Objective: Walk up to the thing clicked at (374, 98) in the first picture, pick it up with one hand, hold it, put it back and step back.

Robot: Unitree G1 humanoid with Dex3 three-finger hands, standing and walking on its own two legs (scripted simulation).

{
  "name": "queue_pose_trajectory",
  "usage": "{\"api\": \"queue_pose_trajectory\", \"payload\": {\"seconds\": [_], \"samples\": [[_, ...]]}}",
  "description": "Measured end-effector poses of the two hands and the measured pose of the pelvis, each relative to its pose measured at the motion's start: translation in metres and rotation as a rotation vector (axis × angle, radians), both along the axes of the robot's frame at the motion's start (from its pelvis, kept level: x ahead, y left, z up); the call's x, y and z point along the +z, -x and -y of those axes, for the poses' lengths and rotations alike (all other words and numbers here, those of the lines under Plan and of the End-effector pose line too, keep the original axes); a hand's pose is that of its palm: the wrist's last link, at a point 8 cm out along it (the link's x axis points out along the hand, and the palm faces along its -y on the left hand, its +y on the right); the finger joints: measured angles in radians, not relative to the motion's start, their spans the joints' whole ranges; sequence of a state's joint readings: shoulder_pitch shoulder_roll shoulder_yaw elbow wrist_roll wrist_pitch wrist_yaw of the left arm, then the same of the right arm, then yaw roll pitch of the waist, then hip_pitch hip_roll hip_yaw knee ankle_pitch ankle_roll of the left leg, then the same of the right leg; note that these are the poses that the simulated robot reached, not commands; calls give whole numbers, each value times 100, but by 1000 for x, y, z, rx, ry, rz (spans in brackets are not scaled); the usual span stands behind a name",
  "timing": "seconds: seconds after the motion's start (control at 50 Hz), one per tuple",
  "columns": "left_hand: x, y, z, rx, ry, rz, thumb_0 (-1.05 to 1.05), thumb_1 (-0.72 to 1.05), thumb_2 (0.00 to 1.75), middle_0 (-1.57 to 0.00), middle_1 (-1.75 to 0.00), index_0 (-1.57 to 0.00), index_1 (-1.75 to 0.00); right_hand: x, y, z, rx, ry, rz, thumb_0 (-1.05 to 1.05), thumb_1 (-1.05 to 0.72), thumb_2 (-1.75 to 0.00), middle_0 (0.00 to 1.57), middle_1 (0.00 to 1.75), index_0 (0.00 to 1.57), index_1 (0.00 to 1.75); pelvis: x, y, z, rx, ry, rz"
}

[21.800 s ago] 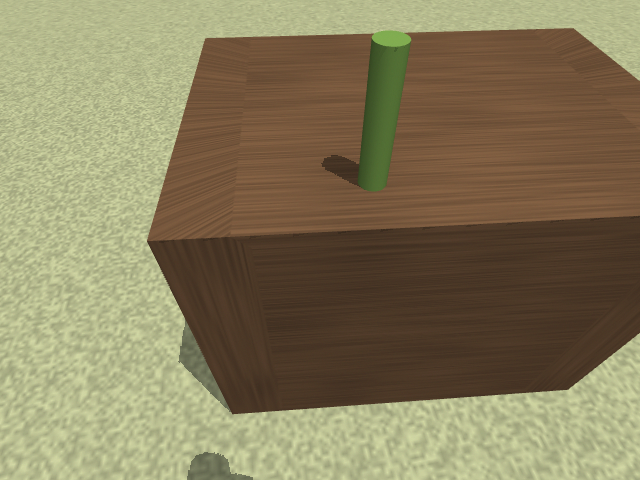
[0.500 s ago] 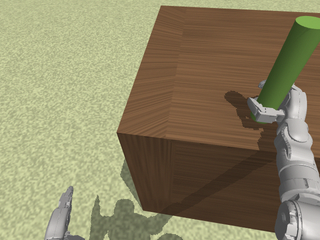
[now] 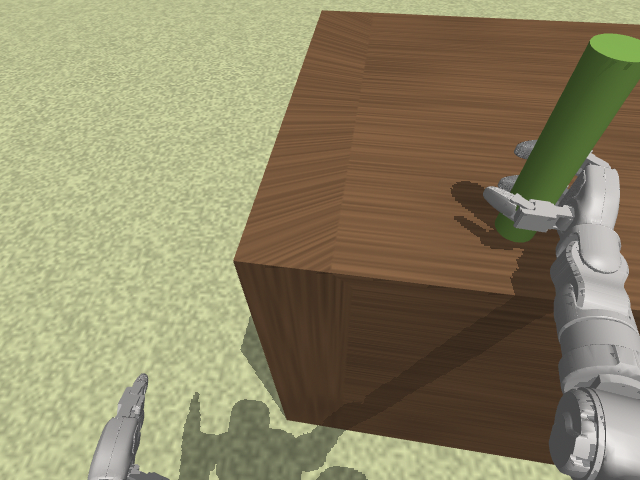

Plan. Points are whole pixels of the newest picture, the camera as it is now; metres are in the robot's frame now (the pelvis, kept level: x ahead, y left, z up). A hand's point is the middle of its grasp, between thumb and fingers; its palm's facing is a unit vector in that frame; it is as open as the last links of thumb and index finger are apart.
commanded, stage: open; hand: right
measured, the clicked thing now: (556, 157) +0.46 -0.20 +0.17
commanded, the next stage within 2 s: withdraw in 0.20 s
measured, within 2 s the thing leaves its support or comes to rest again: neither
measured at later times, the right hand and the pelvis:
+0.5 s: hand (554, 176) +0.47 -0.21 +0.14, palm faces +0.23 +0.97 +0.00, open 13.8 cm; pelvis +0.00 +0.00 +0.00, yaw +0 degrees
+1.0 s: hand out of the picture +0.45 -0.34 +0.25, palm faces +0.45 +0.86 -0.24, open 17.4 cm; pelvis +0.02 +0.01 +0.01, yaw -1 degrees
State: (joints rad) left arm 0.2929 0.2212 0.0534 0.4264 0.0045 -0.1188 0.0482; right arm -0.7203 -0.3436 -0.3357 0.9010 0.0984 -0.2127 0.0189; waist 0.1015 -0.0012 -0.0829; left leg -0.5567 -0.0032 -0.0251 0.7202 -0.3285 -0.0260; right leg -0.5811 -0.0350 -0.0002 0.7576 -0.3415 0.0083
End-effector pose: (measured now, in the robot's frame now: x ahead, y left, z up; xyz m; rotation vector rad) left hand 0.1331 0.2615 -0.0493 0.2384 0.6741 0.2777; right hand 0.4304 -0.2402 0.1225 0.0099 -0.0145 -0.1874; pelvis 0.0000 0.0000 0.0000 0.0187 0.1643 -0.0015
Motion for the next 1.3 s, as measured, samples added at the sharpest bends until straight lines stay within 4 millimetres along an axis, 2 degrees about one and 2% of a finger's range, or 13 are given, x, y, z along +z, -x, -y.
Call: {"api": "queue_pose_trajectory", "payload": {"seconds": [0.2,0.34,0.42,0.5,0.62,0.72,0.76,0.82,0.9,1.02,1.1,1.22,1.3], "samples": [[0,3,0,-5,9,1,-1,-51,4,-6,-5,-6,-4,-2,-1,-2,7,-1,-26,0,20,-42,90,65,90,66,-1,3,-2,3,3,-6],[0,6,-5,4,1,-4,-1,-52,4,-6,-5,-6,-5,-5,-2,0,-1,-1,-25,0,28,-29,73,50,72,50,-1,3,-4,4,4,-9],[2,4,-7,10,-6,0,-1,-51,4,-6,-5,-6,-5,1,-2,4,-13,5,-10,0,31,-27,60,42,59,43,-1,1,-4,5,3,-7],[4,2,-11,19,-9,-2,-1,-50,3,-6,-5,-7,-4,20,-2,16,-45,18,25,0,31,-27,48,37,47,38,2,-3,-4,5,2,4],[2,-8,-11,21,8,-6,-1,-50,3,-6,-5,-6,-4,77,1,44,-86,57,98,0,32,-22,33,27,32,28,6,-10,-5,-4,3,30],[-3,-24,-2,-4,41,3,-1,-51,3,-6,-5,-6,-4,116,4,64,-68,75,86,0,39,-14,20,17,20,17,9,-16,-4,-10,6,42],[-2,-30,3,-22,54,20,-1,-51,3,-6,-5,-6,-4,126,6,70,-56,64,67,0,42,-11,17,13,16,14,11,-17,-4,-13,8,45],[1,-35,10,-46,79,41,-1,-52,4,-6,-5,-6,-5,138,9,81,-90,166,50,0,46,-8,13,10,12,11,12,-18,-5,-12,14,50],[0,-27,9,-60,92,15,-1,-52,5,-6,-5,-6,-5,138,13,102,-164,239,21,0,50,-6,9,7,9,8,13,-17,-6,-11,17,44],[-7,-4,-2,-53,81,-109,-1,-51,5,-6,-5,-6,-5,134,28,141,-312,280,30,-1,56,-4,7,6,7,7,14,-16,-6,-8,13,32],[-3,-7,-9,-43,52,-117,-1,-51,5,-6,-5,-6,-4,138,44,162,-405,292,58,-1,58,-4,6,6,6,6,15,-18,-4,-7,7,32],[23,-43,-1,-71,47,55,-1,-51,6,-5,-4,-5,-4,141,74,157,-397,375,126,-1,59,-4,6,5,5,6,17,-26,-2,-10,4,55],[25,-55,11,-87,102,108,-1,-52,6,-5,-4,-5,-4,129,105,133,-320,424,159,-1,58,-5,6,5,5,6,18,-30,0,-9,4,79]]}}
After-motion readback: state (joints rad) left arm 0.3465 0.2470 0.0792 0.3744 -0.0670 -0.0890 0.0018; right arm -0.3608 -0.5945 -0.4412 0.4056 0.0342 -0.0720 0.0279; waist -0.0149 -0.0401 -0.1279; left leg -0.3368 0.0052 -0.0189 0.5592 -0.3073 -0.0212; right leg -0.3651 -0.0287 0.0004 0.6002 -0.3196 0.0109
